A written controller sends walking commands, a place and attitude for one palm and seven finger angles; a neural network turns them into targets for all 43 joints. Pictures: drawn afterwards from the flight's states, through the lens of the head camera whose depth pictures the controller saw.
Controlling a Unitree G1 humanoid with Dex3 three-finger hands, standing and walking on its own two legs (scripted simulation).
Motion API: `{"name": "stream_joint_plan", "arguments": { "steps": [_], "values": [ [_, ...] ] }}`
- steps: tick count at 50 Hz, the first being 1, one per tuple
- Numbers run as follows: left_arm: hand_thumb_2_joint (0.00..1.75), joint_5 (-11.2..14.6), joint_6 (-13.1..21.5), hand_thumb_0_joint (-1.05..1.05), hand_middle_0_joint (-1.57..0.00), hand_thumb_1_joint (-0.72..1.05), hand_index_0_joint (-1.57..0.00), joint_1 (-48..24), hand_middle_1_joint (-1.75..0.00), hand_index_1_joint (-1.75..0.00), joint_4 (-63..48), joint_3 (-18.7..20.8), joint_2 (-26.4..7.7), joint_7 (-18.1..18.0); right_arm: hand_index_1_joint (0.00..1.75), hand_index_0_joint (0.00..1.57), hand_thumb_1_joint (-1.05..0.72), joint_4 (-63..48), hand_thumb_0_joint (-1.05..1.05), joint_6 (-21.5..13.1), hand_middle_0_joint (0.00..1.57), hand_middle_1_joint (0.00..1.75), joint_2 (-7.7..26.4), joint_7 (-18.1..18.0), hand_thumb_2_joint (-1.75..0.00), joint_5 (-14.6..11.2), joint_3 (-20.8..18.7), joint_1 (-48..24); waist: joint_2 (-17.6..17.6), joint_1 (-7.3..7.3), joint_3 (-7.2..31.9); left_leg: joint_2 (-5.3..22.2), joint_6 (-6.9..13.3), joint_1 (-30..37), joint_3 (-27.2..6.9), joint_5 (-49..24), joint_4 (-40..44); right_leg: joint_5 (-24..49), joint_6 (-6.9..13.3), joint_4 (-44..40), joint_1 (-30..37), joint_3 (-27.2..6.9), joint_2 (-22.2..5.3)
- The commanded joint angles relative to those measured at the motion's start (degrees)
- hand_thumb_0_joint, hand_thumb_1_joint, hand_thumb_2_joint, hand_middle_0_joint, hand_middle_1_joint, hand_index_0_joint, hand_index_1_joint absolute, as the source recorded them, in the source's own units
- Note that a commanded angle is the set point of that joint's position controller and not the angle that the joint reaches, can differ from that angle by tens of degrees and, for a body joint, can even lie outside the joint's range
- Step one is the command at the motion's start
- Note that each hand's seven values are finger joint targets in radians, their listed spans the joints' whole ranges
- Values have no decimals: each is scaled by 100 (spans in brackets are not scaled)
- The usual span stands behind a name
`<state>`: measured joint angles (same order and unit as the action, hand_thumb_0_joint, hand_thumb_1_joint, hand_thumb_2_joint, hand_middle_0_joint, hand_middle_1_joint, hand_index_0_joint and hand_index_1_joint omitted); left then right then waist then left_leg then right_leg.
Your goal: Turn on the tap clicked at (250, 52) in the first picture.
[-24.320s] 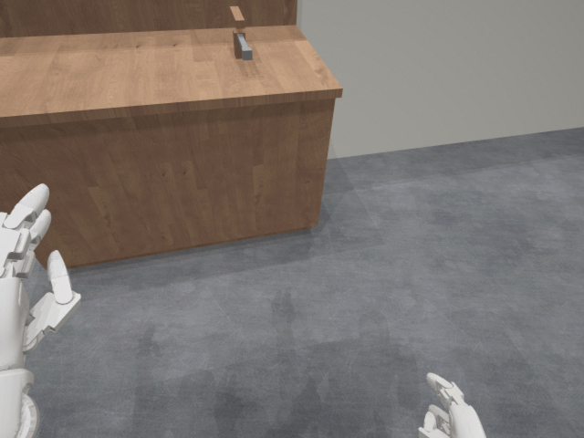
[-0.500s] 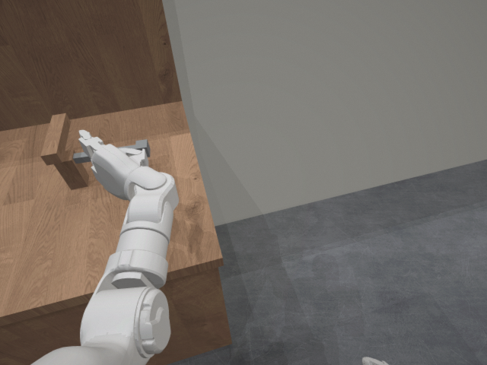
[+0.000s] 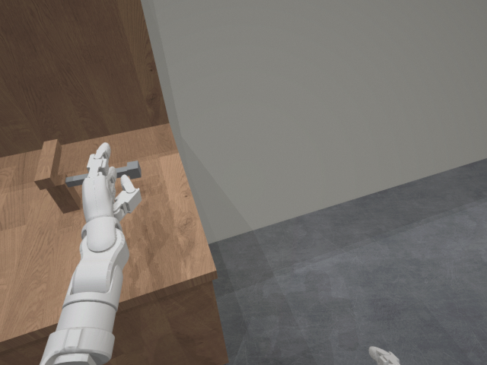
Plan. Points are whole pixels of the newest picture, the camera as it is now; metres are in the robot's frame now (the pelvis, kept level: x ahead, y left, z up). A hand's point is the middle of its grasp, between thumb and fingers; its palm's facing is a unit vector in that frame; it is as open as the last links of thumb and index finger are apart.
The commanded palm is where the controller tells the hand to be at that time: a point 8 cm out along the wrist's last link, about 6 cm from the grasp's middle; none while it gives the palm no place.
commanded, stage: draw the hand back beside the body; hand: left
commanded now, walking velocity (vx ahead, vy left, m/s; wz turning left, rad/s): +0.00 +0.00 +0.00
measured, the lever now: (134, 169) +0.52 +0.27 +0.05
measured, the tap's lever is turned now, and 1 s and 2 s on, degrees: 86 86 86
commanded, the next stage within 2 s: step back with the hand held close in 1.18 s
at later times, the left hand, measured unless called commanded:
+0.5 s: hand (75, 238) +0.25 +0.24 +0.15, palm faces +0.31 -0.92 -0.25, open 7.6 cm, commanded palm +0.21 +0.28 +0.16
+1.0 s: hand (24, 276) +0.19 +0.27 +0.17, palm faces +0.43 -0.82 -0.36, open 7.4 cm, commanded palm +0.15 +0.30 +0.18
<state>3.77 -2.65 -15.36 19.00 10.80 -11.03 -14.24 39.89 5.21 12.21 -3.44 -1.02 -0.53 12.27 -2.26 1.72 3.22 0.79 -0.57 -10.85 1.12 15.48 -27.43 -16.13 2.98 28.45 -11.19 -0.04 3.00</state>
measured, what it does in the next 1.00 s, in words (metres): stands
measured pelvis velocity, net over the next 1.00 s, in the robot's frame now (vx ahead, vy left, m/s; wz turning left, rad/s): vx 0.00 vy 0.02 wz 0.03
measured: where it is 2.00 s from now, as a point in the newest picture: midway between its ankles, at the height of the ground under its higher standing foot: outside the picture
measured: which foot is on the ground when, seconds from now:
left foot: down 0.00-1.00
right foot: down 0.00-1.00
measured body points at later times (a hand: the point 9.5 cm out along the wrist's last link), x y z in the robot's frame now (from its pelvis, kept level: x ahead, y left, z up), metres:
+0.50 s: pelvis -0.01 +0.02 +0.01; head -0.04 +0.00 +0.46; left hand +0.23 +0.28 +0.17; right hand +0.18 -0.19 -0.08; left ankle -0.01 +0.13 -0.74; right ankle -0.01 -0.08 -0.74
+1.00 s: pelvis +0.00 +0.02 +0.01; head -0.02 +0.00 +0.46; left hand +0.16 +0.31 +0.19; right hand +0.19 -0.20 -0.08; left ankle -0.01 +0.13 -0.74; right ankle -0.01 -0.08 -0.74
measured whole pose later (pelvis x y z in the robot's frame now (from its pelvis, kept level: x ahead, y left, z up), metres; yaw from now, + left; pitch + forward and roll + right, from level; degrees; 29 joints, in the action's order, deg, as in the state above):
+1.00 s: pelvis +0.00 +0.02 +0.01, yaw +2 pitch -6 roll +0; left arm 3.9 5.3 25.1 -23.1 15.5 -18.8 -6.5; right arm 38.3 -3.7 13.1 -2.6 0.5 -0.5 9.9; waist -3.9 -3.6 -2.2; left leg -0.3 0.7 -3.4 0.0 12.7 -21.6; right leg -12.2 1.7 19.3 -1.7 0.9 2.0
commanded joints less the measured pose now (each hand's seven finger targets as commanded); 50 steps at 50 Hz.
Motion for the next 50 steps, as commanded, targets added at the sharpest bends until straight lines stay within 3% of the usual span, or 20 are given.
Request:
{"name": "stream_joint_plan", "arguments": {
  "steps": [1, 4, 5, 8, 9, 13, 14, 18, 19, 25, 29, 33, 38, 40, 44, 45, 50],
  "values": [
    [90, 29, 819, 0, -17, 90, -17, -1353, -20, -20, -2293, 350, -1731, 471, 30, 20, -90, -1049, 0, -511, 20, 30, 653, -7, -90, -20, -144, -885, -124, -324, 549, -87, 289, 374, 112, -1193, 548, 1970, -219, -788, 781, -203, -306],
    [90, 27, 1010, 0, -17, 90, -17, -1557, -21, -21, -3052, -204, -1381, 620, 30, 20, -90, -1107, 0, -763, 20, 30, 711, -6, -90, -1, -144, -962, -178, -169, 491, -79, 288, 826, 19, -1103, 669, 1517, -177, -990, 500, -145, -202],
    [90, 20, 1030, 0, -17, 90, -17, -1378, -21, -21, -2923, -223, -1372, 621, 30, 20, -90, -1058, 0, -831, 20, 30, 733, -10, -90, 4, -151, -986, -126, -148, 340, -55, 282, 883, -18, -940, 717, 1263, -181, -1068, 342, -139, -171],
    [90, 16, 1069, 0, -17, 90, -17, -1178, -22, -22, -2698, -494, -1131, 651, 30, 20, -90, -968, 0, -952, 20, 30, 782, -35, -90, 18, -144, -967, 298, -110, 183, -74, 310, 934, -114, -561, 848, 790, -196, -1187, 200, -96, -148],
    [90, -8, 1086, 0, -17, 90, -17, -1132, -22, -22, -2751, -615, -1010, 673, 30, 20, -90, -936, 0, -961, 20, 30, 771, -37, -90, 6, -137, -983, 58, -102, 182, -94, 288, 1018, -125, -452, 904, 654, -179, -1212, 184, -83, -148],
    [90, 6, 1133, 0, -18, 90, -18, -367, -23, -23, -2889, -232, -1303, 692, 30, 20, -90, -932, 0, -935, 20, 30, 777, -25, -90, 48, -99, -1045, 265, -283, 380, -103, 263, 968, -193, -531, 1033, 739, -154, -1220, 564, -36, -179],
    [90, -3, 1140, 0, -18, 90, -18, -135, -24, -24, -2914, 10, -1513, 695, 30, 20, -90, -903, 0, -911, 20, 30, 794, -21, -90, 56, -96, -1055, 82, -359, 417, -112, 230, 954, -181, -579, 1073, 745, -139, -1242, 681, -32, -178],
    [90, 47, 1159, 0, -18, 90, -18, 449, -25, -25, -3445, 439, -1726, 728, 30, 20, -90, -1030, 0, -833, 20, 30, 687, -7, -90, 96, -62, -1118, 138, -461, 523, -80, 211, 904, -147, -1104, 1058, 1321, -113, -1183, 1070, -29, -192],
    [90, 43, 1148, 0, -18, 90, -18, 598, -25, -25, -3599, 615, -1879, 736, 30, 20, -90, -1021, 0, -808, 20, 30, 698, 2, -90, 111, -62, -1111, -81, -501, 479, -84, 166, 872, -184, -1184, 1077, 1343, -93, -1196, 1128, -29, -181],
    [90, 32, 1071, 0, -19, 90, -19, 1159, -27, -27, -4193, 323, -1468, 824, 30, 20, -90, -1154, 0, -856, 20, 30, 632, 52, -90, 118, -39, -1140, -371, -420, -24, 8, 107, 874, -213, -1151, 1132, 1165, -87, -1239, 853, -1, -167],
    [90, 28, 1047, 0, -19, 90, -19, 1466, -28, -28, -4334, 249, -1376, 827, 30, 20, -90, -1126, 0, -934, 20, 30, 686, 51, -90, 124, -73, -1130, -106, -389, -190, 17, 127, 892, -257, -936, 1178, 954, -104, -1303, 712, 11, -135],
    [90, 19, 1130, 0, -20, 90, -20, 1957, -29, -29, -4722, 571, -1604, 768, 30, 20, -90, -1116, 0, -1028, 20, 30, 703, 38, -90, 158, -125, -1097, 112, -467, 173, -8, 166, 994, -209, -1264, 1053, 1229, -118, -1233, 920, 17, -156],
    [90, 19, 1176, 0, -20, 90, -20, 2644, -30, -30, -5154, 857, -1735, 719, 30, 20, -90, -1105, 0, -1107, 20, 30, 676, 50, -90, 176, -139, -1061, -139, -520, 174, -13, 143, 939, -179, -1528, 952, 1469, -116, -1195, 1008, 4, -195],
    [90, 19, 1151, 0, -20, 90, -20, 2940, -30, -30, -5175, 921, -1723, 709, 30, 20, -90, -1097, 0, -1125, 20, 30, 666, 56, -90, 169, -141, -1051, -181, -513, -61, -6, 131, 807, -173, -1428, 962, 1362, -117, -1223, 937, 0, -201],
    [90, 26, 1167, 0, -20, 90, -20, 3329, -30, -30, -5483, 1107, -1822, 696, 30, 20, -90, -1115, 0, -1189, 20, 30, 693, 46, -90, 171, -181, -1015, -167, -527, -80, 9, 135, 794, -173, -1460, 918, 1378, -125, -1239, 907, -12, -192],
    [90, 38, 1170, 0, -20, 90, -20, 3537, -30, -30, -5479, 1163, -1811, 686, 30, 20, -90, -1135, 0, -1210, 20, 30, 677, 35, -90, 174, -190, -1002, -23, -534, -37, 13, 166, 795, -133, -1502, 881, 1457, -146, -1199, 918, 3, -211],
    [90, 3, 1144, 0, -20, 90, -20, 3176, -30, -30, -5211, 885, -1590, 693, 30, 20, -90, -1042, 0, -1264, 20, 30, 695, -4, -90, 163, -197, -1005, 21, -408, -468, 6, 204, 743, -122, -1072, 898, 1022, -173, -1298, 536, -12, -210]
  ]
}}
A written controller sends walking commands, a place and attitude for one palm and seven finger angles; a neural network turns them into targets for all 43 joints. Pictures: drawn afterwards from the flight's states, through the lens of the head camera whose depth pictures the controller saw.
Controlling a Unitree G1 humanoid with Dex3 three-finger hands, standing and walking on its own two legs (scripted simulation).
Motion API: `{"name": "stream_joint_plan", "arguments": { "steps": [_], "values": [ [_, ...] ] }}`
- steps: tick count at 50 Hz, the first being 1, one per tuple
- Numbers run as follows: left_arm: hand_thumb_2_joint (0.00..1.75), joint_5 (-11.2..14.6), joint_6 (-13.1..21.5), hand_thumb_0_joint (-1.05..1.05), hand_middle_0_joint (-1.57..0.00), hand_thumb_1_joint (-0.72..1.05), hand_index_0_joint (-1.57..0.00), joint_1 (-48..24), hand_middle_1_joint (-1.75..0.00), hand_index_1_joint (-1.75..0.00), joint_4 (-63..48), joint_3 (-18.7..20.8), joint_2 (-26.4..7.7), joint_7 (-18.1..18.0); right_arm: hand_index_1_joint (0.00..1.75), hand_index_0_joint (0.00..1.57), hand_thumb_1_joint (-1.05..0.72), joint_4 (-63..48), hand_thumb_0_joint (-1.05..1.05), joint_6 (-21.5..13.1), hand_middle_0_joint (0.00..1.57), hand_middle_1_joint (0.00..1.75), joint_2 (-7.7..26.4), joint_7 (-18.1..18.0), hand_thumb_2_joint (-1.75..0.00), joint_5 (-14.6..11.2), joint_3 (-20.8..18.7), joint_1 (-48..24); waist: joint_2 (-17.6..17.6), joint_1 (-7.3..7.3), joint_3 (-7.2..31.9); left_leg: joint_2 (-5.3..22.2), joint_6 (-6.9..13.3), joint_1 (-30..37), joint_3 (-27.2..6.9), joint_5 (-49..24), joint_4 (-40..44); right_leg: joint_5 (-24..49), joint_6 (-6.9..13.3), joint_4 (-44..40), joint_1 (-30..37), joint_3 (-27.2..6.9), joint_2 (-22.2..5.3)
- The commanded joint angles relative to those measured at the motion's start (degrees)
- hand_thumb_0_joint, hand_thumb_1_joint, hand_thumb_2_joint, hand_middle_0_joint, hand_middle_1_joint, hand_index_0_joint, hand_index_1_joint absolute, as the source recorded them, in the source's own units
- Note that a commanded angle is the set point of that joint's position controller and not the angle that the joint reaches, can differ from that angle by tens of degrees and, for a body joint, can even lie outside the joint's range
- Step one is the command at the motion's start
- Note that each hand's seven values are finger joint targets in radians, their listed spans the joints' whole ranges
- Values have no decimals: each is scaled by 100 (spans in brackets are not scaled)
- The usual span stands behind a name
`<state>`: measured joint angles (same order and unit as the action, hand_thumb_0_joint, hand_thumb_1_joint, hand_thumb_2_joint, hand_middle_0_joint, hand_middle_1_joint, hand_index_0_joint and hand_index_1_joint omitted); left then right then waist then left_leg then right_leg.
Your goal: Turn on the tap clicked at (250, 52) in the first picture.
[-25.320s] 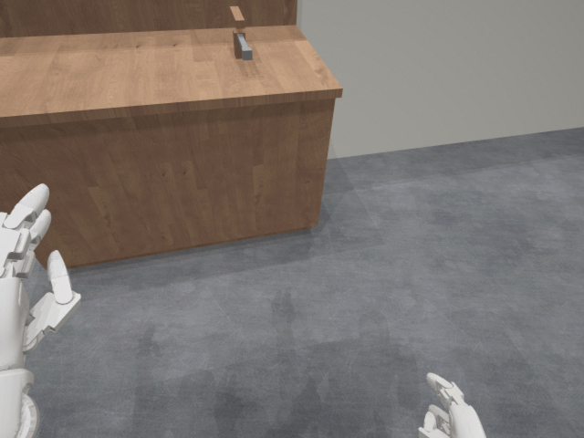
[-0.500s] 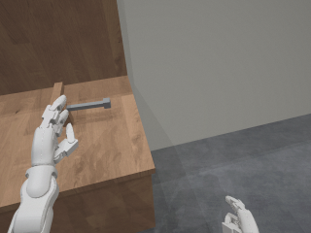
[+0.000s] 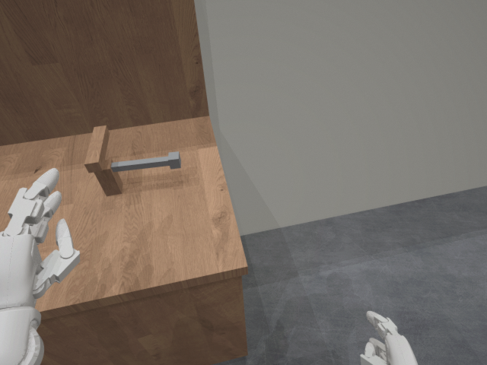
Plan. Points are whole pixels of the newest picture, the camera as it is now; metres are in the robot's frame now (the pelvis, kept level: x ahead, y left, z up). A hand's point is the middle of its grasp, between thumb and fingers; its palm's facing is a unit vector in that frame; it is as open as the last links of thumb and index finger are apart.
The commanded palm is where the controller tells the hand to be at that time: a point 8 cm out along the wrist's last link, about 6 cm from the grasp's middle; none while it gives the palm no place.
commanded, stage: draw the hand back beside the body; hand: left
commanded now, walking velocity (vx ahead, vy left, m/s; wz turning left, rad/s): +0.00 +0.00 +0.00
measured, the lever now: (174, 160) +0.53 +0.23 +0.04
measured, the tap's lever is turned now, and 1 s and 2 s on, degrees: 86 86 86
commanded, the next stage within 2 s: step back with the hand held close in 0.18 s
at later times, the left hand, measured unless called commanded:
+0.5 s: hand (85, 250) +0.21 +0.24 +0.15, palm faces +0.35 -0.83 -0.42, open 7.4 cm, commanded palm +0.16 +0.28 +0.17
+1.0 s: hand (17, 320) +0.12 +0.27 +0.14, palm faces +0.41 -0.81 -0.43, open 7.4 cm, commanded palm +0.06 +0.31 +0.17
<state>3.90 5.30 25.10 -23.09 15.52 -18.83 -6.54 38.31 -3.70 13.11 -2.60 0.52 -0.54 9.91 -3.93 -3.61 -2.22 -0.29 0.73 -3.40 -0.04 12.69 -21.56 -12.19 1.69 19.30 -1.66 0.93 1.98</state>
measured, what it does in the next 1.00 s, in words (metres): shifts its weight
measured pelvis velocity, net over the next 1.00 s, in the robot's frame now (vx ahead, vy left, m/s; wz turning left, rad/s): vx -0.09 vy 0.03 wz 0.03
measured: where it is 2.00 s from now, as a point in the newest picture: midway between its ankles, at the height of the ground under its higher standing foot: outside the picture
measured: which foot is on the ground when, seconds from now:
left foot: down 0.00-1.00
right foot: down 0.00-0.94, up 0.96-1.00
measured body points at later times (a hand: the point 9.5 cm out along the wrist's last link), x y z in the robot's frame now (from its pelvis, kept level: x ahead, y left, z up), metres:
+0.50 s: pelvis -0.01 +0.00 +0.00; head -0.01 -0.02 +0.45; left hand +0.18 +0.28 +0.17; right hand +0.18 -0.24 -0.09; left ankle +0.00 +0.11 -0.75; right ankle -0.01 -0.10 -0.75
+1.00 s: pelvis -0.09 +0.03 -0.01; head -0.10 +0.02 +0.44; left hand +0.09 +0.32 +0.17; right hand +0.08 -0.21 -0.09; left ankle -0.01 +0.11 -0.74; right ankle -0.04 -0.10 -0.74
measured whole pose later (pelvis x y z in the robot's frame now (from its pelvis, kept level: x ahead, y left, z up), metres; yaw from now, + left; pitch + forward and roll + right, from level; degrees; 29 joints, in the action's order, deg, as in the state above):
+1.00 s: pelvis -0.09 +0.03 -0.01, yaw +2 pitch -1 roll -2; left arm -1.1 9.2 24.4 -23.3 17.8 -19.7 -7.7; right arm 32.1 -0.7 12.9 -4.7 -0.5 -1.0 12.5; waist -2.7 0.2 -0.7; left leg -1.3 4.0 -21.0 0.2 11.2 -30.4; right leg -10.7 -1.5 31.4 -17.4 -1.8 2.8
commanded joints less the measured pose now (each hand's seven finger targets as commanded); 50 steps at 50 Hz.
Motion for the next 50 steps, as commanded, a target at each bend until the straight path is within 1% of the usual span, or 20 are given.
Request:
{"name": "stream_joint_plan", "arguments": {
  "steps": [1, 8, 10, 13, 15, 16, 17, 18, 21, 25, 28, 30, 35, 40, 43, 44, 45, 47, 49, 50],
  "values": [
    [90, -16, 360, 0, -20, 90, -20, -957, -30, -30, -1032, 413, -833, -88, 30, 20, -90, -894, 0, -380, 20, 30, 608, -104, -90, 10, -200, -781, 180, 112, 169, 90, 97, 23, 11, -718, 298, 564, -48, -390, -398, -109, -118],
    [90, -17, 404, 0, -20, 90, -20, -786, -30, -30, -1244, 599, -997, -128, 30, 20, -90, -908, 0, -438, 20, 30, 571, -124, -90, 48, -187, -800, 120, 2, 675, 47, 118, 158, 41, -1211, 181, 1178, -27, -262, -29, -147, -152],
    [90, -19, 380, 0, -20, 90, -20, -756, -30, -30, -1263, 545, -938, -121, 30, 20, -90, -898, 0, -441, 20, 30, 546, -111, -90, 44, -169, -797, -64, 24, 554, 65, 82, 132, 40, -1290, 188, 1247, -26, -251, -57, -150, -162],
    [90, -11, 351, 0, -20, 90, -20, -709, -30, -30, -1179, 595, -978, -116, 30, 20, -90, -907, 0, -435, 20, 30, 570, -98, -90, 46, -173, -796, 104, 9, 448, 76, 85, 59, 35, -1297, 202, 1235, -31, -247, -90, -120, -144],
    [90, -13, 351, 0, -20, 90, -20, -937, -30, -30, -1220, 592, -994, -111, 30, 20, -90, -892, 0, -419, 20, 30, 559, -99, -90, 36, -167, -822, 12, 41, 376, 75, 76, 45, 42, -1183, 232, 1110, -33, -287, -134, -135, -150],
    [90, -24, 511, 0, -20, 90, -20, -1436, -30, -30, -1409, 1337, -1724, -126, 30, 20, -90, -1169, 0, -290, 20, 30, 685, -137, -90, -45, -188, -867, 16, 162, 80, 188, 179, -332, -94, -853, -51, 1372, -60, -497, -799, -723, -389],
    [90, -27, 494, 0, -20, 90, -20, -855, -30, -30, -858, 972, -1229, -46, 30, 20, -90, -1079, 0, -202, 20, 30, 601, -168, -90, -15, -174, -819, 415, 211, 191, 189, 188, -342, -170, -802, -217, 1497, -77, -477, -872, -706, -564],
    [90, -50, 463, 0, -20, 90, -20, -593, -30, -30, -735, 824, -1081, -11, 30, 20, -90, -1124, 0, -131, 20, 30, 590, -153, -90, -17, -198, -809, 582, 215, 289, 209, 190, -283, -168, -870, -301, 1655, -91, -478, -947, -787, -639],
    [90, -82, 454, 0, -20, 90, -20, -302, -30, -30, -794, 663, -916, 25, 30, 20, -90, -1263, 0, 21, 20, 30, 609, -149, -90, -41, -253, -675, 457, 249, 875, 298, 155, -171, -80, -1429, -342, 2139, -117, -140, -764, -632, -678],
    [90, -99, 432, 0, -20, 90, -20, -39, -30, -30, -1217, 789, -1078, -22, 30, 20, -90, -1450, 0, 175, 20, 30, 655, -192, -90, -56, -297, -672, 192, 237, 1416, 434, 144, -46, -105, -2415, -313, 2563, -193, 287, -612, -417, -570],
    [90, -103, 441, 0, -20, 90, -20, -30, -30, -30, -1466, 949, -1259, -79, 30, 20, -90, -1543, 0, 237, 20, 30, 654, -215, -90, -78, -320, -683, 261, 228, 1410, 449, 147, -243, -155, -2427, -332, 2467, -201, 351, -680, -422, -532],
    [90, -122, 470, 0, -20, 90, -20, -44, -30, -30, -1588, 1065, -1352, -121, 30, 20, -90, -1561, 0, 257, 20, 30, 627, -251, -90, -68, -319, -713, 56, 215, 1369, 487, 143, -416, -223, -2337, -241, 2145, -201, 451, -696, -382, -463],
    [90, -125, 510, 0, -20, 90, -20, 88, -30, -30, -1467, 1031, -1231, -159, 30, 20, -90, -1590, 0, 257, 20, 30, 657, -274, -90, -68, -328, -675, -1, 244, 1094, 543, 196, -1075, -374, -1258, -12, 1358, -200, 487, -714, -456, -351],
    [90, -194, 579, 0, -20, 90, -20, -48, -30, -30, -1133, 854, -1033, -178, 30, 20, -90, -1567, 0, 205, 20, 30, 728, -262, -90, -92, -328, -623, 201, 322, 579, 495, 298, -1941, -475, 992, 182, 38, -189, 120, -914, -666, -370],
    [90, -302, 695, 0, -20, 90, -20, -324, -30, -30, -1212, 810, -1037, -215, 30, 20, -90, -1582, 0, 116, 20, 30, 782, -246, -90, -103, -330, -564, 212, 337, 418, 541, 360, -2236, -633, 1748, 258, -867, -196, 0, -1088, -658, -308],
    [90, -345, 747, 0, -20, 90, -20, -482, -30, -30, -1318, 875, -1146, -232, 30, 20, -90, -1580, 0, 83, 20, 30, 844, -256, -90, -90, -333, -588, -21, 344, 376, 618, 408, -2424, -781, 2022, 452, -931, -228, 136, -988, -596, -216],
    [90, -395, 793, 0, -20, 90, -20, -571, -30, -30, -1398, 799, -1031, -241, 30, 20, -90, -1604, 0, 37, 20, 30, 830, -268, -90, -89, -321, -587, -169, 334, 391, 734, 476, -2737, -927, 2412, 682, -857, -279, 438, -703, -492, -98],
    [90, -526, 875, 0, -20, 90, -20, -732, -30, -30, -1469, 943, -1071, -272, 30, 20, -90, -1623, 0, -61, 20, 30, 904, -294, -90, -66, -335, -628, -720, 251, 477, 1065, 687, -3849, -1344, 3334, 1331, -205, -349, 1574, 384, -276, 227],
    [90, -588, 942, 0, -20, 90, -20, -878, -30, -30, -1652, 1143, -1310, -264, 30, 20, -90, -1612, 0, -117, 20, 30, 831, -298, -90, -47, -370, -649, -956, 198, 725, 1209, 755, -4010, -1479, 3212, 1406, 344, -361, 2211, 738, -193, 340],
    [90, -566, 941, 0, -20, 90, -20, -772, -30, -30, -1665, 1093, -1200, -234, 30, 20, -90, -1607, 0, -153, 20, 30, 764, -285, -90, -36, -379, -628, -874, 194, 776, 1202, 740, -3797, -1409, 2948, 1252, 340, -345, 2265, 598, -208, 316]
  ]
}}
